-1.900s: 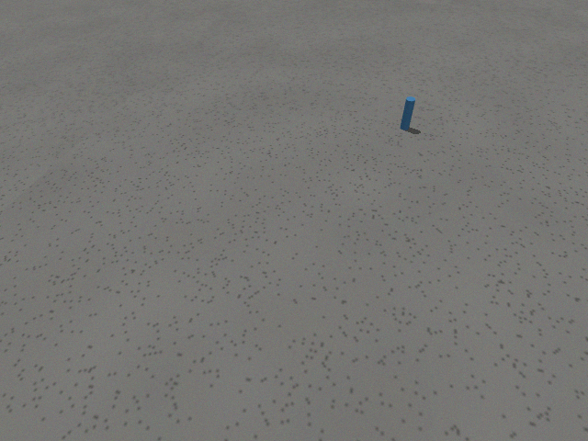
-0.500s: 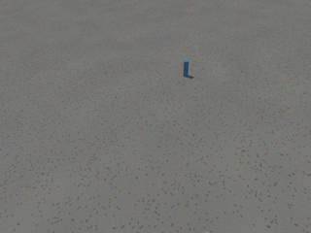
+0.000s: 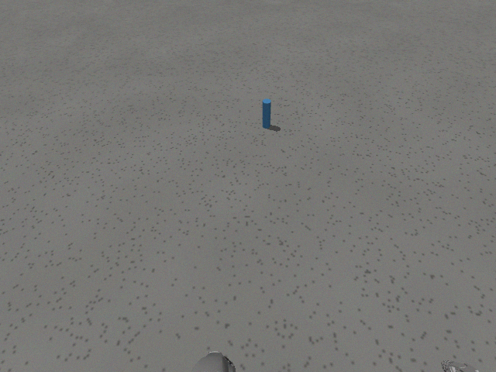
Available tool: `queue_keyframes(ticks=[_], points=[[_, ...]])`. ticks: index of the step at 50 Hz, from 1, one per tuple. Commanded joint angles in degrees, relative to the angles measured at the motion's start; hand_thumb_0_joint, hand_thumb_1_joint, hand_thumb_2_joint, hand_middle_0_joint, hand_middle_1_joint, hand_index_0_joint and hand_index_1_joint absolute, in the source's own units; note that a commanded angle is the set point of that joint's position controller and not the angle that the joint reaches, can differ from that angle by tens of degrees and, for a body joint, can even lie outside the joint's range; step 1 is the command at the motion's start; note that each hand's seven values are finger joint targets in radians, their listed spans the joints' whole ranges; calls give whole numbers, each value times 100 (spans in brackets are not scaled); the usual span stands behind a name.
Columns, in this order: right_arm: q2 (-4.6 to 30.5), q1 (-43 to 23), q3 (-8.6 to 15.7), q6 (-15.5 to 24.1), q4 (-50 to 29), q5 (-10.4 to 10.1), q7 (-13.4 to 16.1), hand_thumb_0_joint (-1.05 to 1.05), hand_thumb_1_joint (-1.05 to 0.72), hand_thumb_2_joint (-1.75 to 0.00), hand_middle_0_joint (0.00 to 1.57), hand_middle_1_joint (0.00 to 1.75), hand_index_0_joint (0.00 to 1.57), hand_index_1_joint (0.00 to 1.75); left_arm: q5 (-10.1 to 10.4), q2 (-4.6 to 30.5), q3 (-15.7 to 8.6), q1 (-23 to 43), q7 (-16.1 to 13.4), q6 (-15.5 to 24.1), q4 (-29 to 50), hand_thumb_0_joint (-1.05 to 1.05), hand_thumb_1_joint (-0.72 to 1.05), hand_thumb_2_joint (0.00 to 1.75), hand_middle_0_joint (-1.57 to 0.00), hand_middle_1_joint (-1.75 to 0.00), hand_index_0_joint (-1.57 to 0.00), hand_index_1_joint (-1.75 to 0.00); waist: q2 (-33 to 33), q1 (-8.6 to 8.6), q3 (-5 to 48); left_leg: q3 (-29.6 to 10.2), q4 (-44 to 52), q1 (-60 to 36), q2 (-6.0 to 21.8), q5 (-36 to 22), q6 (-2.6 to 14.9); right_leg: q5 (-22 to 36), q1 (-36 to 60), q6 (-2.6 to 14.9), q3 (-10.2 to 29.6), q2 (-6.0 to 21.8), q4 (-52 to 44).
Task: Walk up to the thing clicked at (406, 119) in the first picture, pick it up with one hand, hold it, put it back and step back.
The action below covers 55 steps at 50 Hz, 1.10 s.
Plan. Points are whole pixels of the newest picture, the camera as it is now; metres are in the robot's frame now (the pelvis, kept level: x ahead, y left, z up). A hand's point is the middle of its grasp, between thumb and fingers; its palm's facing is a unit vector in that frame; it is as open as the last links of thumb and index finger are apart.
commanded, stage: walk up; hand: left
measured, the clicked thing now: (266, 114) +1.67 +0.03 -0.67
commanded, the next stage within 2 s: none
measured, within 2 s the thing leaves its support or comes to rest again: neither
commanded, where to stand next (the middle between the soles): +1.37 -0.13 m, yaw -7 degrees
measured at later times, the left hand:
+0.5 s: hand (183, 209) +0.49 +0.23 -0.12, palm faces -0.20 -0.89 -0.41, open 7.4 cm
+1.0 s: hand (183, 181) +0.62 +0.26 -0.16, palm faces -0.13 -0.91 -0.39, open 7.4 cm
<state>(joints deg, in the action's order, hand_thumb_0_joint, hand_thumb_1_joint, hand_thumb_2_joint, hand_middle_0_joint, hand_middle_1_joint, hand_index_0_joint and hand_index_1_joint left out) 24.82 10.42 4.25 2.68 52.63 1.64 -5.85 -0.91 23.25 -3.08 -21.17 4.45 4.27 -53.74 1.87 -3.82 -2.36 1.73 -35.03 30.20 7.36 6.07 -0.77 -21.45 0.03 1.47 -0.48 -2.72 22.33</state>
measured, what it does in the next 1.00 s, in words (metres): walks ahead: left foot, then right foot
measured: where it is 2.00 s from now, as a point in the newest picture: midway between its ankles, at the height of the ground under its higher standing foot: (287, 208)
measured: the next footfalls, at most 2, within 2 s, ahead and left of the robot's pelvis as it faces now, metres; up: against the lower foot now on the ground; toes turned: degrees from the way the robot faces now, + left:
left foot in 0.06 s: +0.21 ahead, +0.15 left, +0.00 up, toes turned +5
right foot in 0.48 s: +0.47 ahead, -0.16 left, +0.00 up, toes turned -11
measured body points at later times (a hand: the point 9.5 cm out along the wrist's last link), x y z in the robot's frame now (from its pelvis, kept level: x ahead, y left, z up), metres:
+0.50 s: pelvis +0.31 -0.03 -0.02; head +0.32 -0.05 +0.43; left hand +0.50 +0.27 -0.09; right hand +0.27 -0.36 -0.14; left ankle +0.17 +0.14 -0.73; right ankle +0.43 -0.16 -0.74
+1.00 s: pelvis +0.58 -0.03 -0.01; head +0.60 -0.02 +0.43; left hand +0.63 +0.31 -0.13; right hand +0.65 -0.36 -0.11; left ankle +0.70 +0.07 -0.74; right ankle +0.43 -0.15 -0.73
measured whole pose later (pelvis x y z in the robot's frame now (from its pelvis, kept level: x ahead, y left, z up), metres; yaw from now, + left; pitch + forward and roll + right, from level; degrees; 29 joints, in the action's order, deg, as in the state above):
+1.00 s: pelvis +0.58 -0.03 -0.01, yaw -7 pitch -1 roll -1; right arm 23.9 11.3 4.5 3.5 50.9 1.7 -5.6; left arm -0.8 26.2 -3.3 -20.9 2.0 4.7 -52.2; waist -0.8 -2.6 -3.9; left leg 3.7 -34.2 25.3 3.2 7.4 1.5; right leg -28.1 -2.8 0.0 -2.9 2.5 34.3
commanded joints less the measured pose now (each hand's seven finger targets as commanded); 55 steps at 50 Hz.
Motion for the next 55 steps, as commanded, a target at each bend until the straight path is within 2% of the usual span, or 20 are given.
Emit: queue_keyframes(ticks=[1, 2, 3, 4, 5, 10, 20, 24, 25, 26, 27, 32, 38, 44, 48, 49, 50, 51, 52, 55], points=[[984, -36, 389, 320, -539, -19, 141, 0, -90, -90, 20, 30, 20, 30, 66, 1699, -445, 668, -143, 165, 664, 0, 90, 90, -20, -30, -20, -30, -420, 512, 182, 328, 636, -1923, -370, -65, 168, 2061, -1172, 743, 656, 1323, 201], [1229, 793, 496, 358, -297, 49, 212, 0, -90, -90, 20, 30, 20, 30, 65, 1480, -376, 484, -167, 152, 686, 0, 90, 90, -20, -30, -20, -30, 191, 847, 723, 325, 712, -3135, -486, 291, 356, 2548, -1479, 547, 292, 949, 1615], [1572, 1633, 644, 405, -161, 176, 288, 0, -90, -90, 20, 30, 20, 30, 113, 1121, -246, 132, -205, 120, 697, 0, 90, 90, -20, -30, -20, -30, 962, 1160, 1296, -728, 1033, -4412, 244, 1389, 718, 1994, -2521, 321, 39, 550, 3330], [1868, 1771, 725, 441, -262, 220, 348, 0, -90, -90, 20, 30, 20, 30, 191, 689, -95, -118, -214, 109, 724, 0, 90, 90, -20, -30, -20, -30, 1677, 1038, 1535, -3118, 1373, -5212, 1599, 2172, 992, -803, -3844, 116, 333, -200, 4377], [2073, 1428, 774, 425, -380, -1, 348, 0, -90, -90, 20, 30, 20, 30, 166, 1349, -185, -209, -289, 77, 667, 0, 90, 90, -20, -30, -20, -30, 1121, 928, 1503, -4194, 2029, -4936, 2103, 2879, 1572, -745, -4136, 281, 684, -29, 4861], [1304, 775, 396, 476, -562, -162, 391, 0, -90, -90, 20, 30, 20, 30, 239, 1257, -219, 479, -157, 145, 559, 0, 90, 90, -20, -30, -20, -30, 350, 608, 168, -869, 1891, -2647, 1064, -976, 1198, 346, -3367, 61, 737, 671, 4265], [1539, 457, 384, 432, -686, -135, 333, 0, -90, -90, 20, 30, 20, 30, 76, 1061, -272, 1454, 170, -18, 781, 0, 90, 90, -20, -30, -20, -30, 526, 517, -79, 319, 1993, -1968, 768, 137, 1021, 1882, -2032, 11, -365, 630, 1226], [1236, 689, 249, 353, -669, -122, 370, 0, -90, -90, 20, 30, 20, 30, 38, 1484, -521, 128, 3, 32, 361, 0, 90, 90, -20, -30, -20, -30, -700, -303, 886, 688, -762, -1459, 273, -922, 625, 1303, 351, 286, -349, 306, 953], [950, 1032, 136, 339, -679, -145, 358, 0, -90, -90, 20, 30, 20, 30, -11, 1912, -685, -644, -105, 57, 294, 0, 90, 90, -20, -30, -20, -30, -1757, -606, 1333, 788, -2363, -682, -261, 123, 476, -87, 1196, 419, 942, 977, 450], [763, 1394, 69, 317, -751, -190, 357, 0, -90, -90, 20, 30, 20, 30, 40, 2310, -715, -500, -154, 107, 452, 0, 90, 90, -20, -30, -20, -30, -2234, -294, 1373, 400, -3369, 520, -798, 2259, 230, -244, 1740, 1035, 3773, 2520, -439], [1417, 1146, 219, 265, -613, -177, 421, 0, -90, -90, 20, 30, 20, 30, 179, 2295, -719, -131, -173, 86, 513, 0, 90, 90, -20, -30, -20, -30, -1596, -311, 1202, -66, -3807, 737, -467, 2288, 223, -314, 1443, 1417, 4325, 2700, -625], [1019, 1011, 142, 142, -397, -231, 346, 0, -90, -90, 20, 30, 20, 30, 201, 1526, -434, 709, -275, 190, 620, 0, 90, 90, -20, -30, -20, -30, -1049, 364, 96, -477, -2919, -174, -25, 930, 339, 1828, -1051, 685, 1245, 1444, -620], [983, 409, 246, 25, -558, -93, 155, 0, -90, -90, 20, 30, 20, 30, 116, 1539, -430, 626, -274, 364, 778, 0, 90, 90, -20, -30, -20, -30, -829, 320, -211, -354, -1695, 297, -15, 269, -12, 985, -1179, 911, 731, 1518, -1230], [846, -338, 237, 198, -766, -60, 25, 0, -90, -90, 20, 30, 20, 30, 60, 1606, -452, 383, -275, 314, 735, 0, 90, 90, -20, -30, -20, -30, -845, 119, -64, -50, 120, -584, -85, -215, 158, 1798, -868, 853, 365, 1558, -587], [1199, 943, 448, 238, -345, -3, 123, 0, -90, -90, 20, 30, 20, 30, 45, 1498, -363, 437, -318, 240, 800, 0, 90, 90, -20, -30, -20, -30, -17, 833, 639, 133, 452, -2777, -432, 240, 483, 2306, -1465, 630, 83, 1269, 1367], [1529, 1671, 571, 277, -190, 91, 207, 0, -90, -90, 20, 30, 20, 30, 82, 1139, -227, 191, -328, 205, 827, 0, 90, 90, -20, -30, -20, -30, 886, 1138, 1042, -632, 823, -3769, 31, 1205, 773, 1903, -2262, 416, -197, 844, 3037], [1880, 1769, 653, 303, -303, 103, 285, 0, -90, -90, 20, 30, 20, 30, 135, 654, -88, -146, -302, 172, 824, 0, 90, 90, -20, -30, -20, -30, 1955, 988, 1136, -2953, 1350, -4368, 1314, 2013, 1019, -890, -3542, 136, -85, 0, 4247], [2017, 1433, 655, 305, -485, -93, 300, 0, -90, -90, 20, 30, 20, 30, 141, 1258, -192, -316, -387, 115, 751, 0, 90, 90, -20, -30, -20, -30, 1228, 877, 1195, -4155, 1976, -4376, 1825, 2454, 1506, -944, -3971, 221, 288, 40, 4719], [1936, 1190, 666, 277, -503, -217, 304, 0, -90, -90, 20, 30, 20, 30, 76, 1527, -195, 11, -423, 110, 649, 0, 90, 90, -20, -30, -20, -30, 902, 880, 806, -4012, 2042, -3838, 1819, 2401, 1627, -671, -4063, 256, 575, 354, 5018], [1264, 754, 336, 341, -608, -225, 380, 0, -90, -90, 20, 30, 20, 30, 189, 1387, -211, 13, -302, 128, 426, 0, 90, 90, -20, -30, -20, -30, 301, 519, 94, -1493, 1947, -2564, 856, -335, 792, 386, -3207, 132, 825, 661, 4216]])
